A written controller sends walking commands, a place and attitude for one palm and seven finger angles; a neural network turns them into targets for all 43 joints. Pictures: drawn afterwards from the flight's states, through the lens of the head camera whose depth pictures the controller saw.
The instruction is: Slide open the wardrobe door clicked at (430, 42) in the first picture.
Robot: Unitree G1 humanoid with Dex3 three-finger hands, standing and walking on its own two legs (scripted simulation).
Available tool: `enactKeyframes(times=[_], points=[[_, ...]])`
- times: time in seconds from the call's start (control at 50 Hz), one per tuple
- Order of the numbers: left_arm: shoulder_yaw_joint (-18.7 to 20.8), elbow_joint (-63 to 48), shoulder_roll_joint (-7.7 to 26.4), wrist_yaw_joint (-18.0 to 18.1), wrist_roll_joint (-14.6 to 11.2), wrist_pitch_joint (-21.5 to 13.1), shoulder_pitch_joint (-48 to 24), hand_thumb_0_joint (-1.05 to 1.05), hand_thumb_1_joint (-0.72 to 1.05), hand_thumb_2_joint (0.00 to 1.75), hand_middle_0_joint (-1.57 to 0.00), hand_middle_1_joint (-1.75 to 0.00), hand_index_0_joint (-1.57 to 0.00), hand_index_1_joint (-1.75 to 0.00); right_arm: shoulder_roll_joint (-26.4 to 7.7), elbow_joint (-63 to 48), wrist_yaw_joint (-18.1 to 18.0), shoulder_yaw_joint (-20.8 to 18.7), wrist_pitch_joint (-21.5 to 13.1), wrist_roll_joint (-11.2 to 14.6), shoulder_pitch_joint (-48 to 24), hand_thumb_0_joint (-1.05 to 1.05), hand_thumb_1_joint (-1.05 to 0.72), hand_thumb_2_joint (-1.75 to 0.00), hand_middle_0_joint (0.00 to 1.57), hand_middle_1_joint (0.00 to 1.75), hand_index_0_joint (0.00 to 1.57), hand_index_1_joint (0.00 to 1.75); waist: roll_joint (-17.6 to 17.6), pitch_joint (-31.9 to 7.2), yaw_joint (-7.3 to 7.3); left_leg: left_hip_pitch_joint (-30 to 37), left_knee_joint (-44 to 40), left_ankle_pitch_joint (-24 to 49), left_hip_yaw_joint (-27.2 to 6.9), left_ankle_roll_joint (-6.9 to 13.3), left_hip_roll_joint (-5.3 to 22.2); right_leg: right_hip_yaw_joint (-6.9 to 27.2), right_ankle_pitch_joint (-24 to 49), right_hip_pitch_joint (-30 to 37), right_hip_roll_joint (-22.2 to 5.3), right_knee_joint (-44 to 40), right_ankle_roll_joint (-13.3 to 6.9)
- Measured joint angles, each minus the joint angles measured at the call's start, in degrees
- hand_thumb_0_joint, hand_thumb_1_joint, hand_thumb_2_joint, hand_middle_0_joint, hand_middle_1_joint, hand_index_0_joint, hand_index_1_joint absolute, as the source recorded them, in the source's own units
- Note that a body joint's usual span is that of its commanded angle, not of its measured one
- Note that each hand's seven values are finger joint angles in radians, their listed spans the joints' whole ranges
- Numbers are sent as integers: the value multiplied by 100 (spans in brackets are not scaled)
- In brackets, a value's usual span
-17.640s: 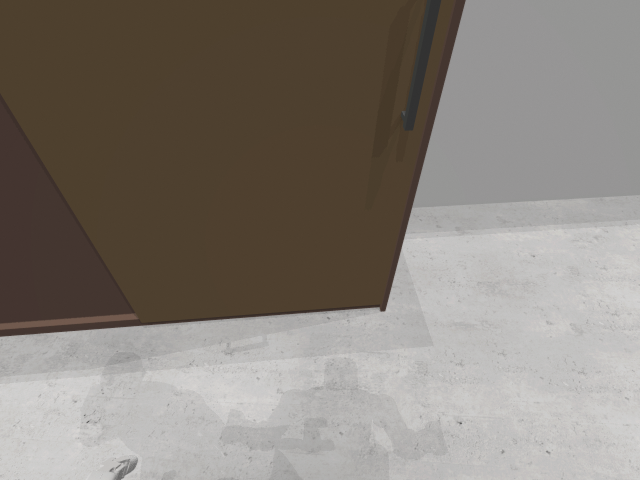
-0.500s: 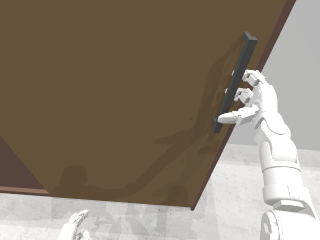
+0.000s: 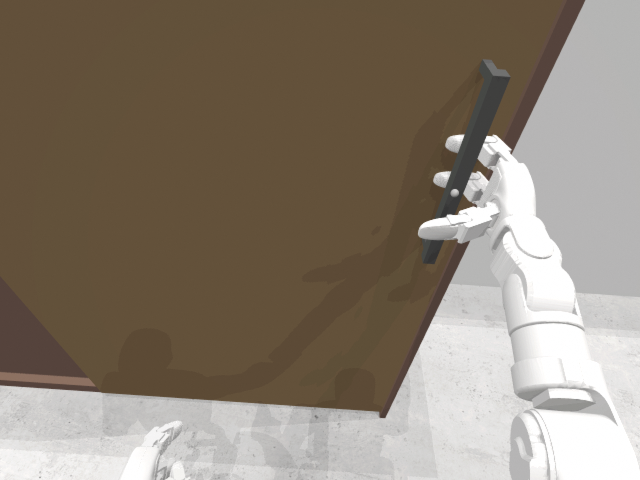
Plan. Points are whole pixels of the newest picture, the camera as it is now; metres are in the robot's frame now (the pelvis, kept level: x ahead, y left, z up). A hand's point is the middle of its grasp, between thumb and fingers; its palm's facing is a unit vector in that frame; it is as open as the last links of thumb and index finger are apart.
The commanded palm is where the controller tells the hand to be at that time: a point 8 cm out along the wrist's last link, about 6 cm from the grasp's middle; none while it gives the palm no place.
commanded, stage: slide the fingers in behind the handle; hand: right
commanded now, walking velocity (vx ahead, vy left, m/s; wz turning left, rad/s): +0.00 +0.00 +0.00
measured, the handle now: (453, 177) +0.46 -0.14 +0.18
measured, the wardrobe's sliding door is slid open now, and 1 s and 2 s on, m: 0.00 0.00 0.00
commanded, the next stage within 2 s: grip the handle and tug to test in 0.16 s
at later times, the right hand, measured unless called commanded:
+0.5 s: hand (458, 194) +0.41 -0.13 +0.19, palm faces +0.00 +1.00 +0.00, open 12.6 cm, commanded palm +0.39 -0.18 +0.19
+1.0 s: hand (447, 193) +0.41 -0.12 +0.19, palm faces -0.03 +1.00 +0.01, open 5.3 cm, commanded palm +0.38 -0.17 +0.19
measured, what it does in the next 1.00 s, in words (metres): stands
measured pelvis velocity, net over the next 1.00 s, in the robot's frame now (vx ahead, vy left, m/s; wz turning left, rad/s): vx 0.00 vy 0.00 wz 0.01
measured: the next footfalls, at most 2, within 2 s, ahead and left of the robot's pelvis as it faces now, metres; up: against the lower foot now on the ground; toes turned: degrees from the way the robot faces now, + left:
none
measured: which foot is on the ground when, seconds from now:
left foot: down 0.00-1.00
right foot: down 0.00-1.00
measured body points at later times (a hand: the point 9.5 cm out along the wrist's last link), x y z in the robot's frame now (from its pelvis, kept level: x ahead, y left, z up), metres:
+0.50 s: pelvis +0.00 +0.01 +0.00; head -0.01 +0.02 +0.45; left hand +0.14 +0.25 -0.10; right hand +0.41 -0.18 +0.19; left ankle +0.00 +0.11 -0.74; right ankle -0.02 -0.11 -0.74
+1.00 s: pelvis +0.00 +0.00 +0.00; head -0.01 +0.01 +0.45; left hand +0.14 +0.24 -0.10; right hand +0.41 -0.17 +0.19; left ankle +0.00 +0.11 -0.74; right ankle -0.02 -0.11 -0.74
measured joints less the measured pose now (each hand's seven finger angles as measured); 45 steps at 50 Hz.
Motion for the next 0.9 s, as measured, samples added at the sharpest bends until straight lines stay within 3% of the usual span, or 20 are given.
enactKeyframes(times=[0.3,0.42,0.9], points=[[38,21,62,19,6,31,29,2,91,90,-20,-30,-20,-30,-41,87,18,-10,13,-5,-70,-1,50,-30,32,121,32,122,4,15,2,13,-60,44,24,25,-25,27,45,-3,-20,-41,19],[24,-10,47,19,5,30,19,2,91,90,-20,-30,-20,-30,-80,119,60,-65,-10,7,-36,-1,42,-33,32,122,32,122,32,12,20,30,-86,60,13,39,-47,15,58,22,-39,-69,33],[26,-32,29,-14,27,61,-18,2,91,90,-20,-30,-20,-30,46,-93,34,0,37,9,65,1,-59,-76,42,136,41,136,-22,-21,-18,75,-135,58,-9,20,-39,0,50,74,-24,-121,20]])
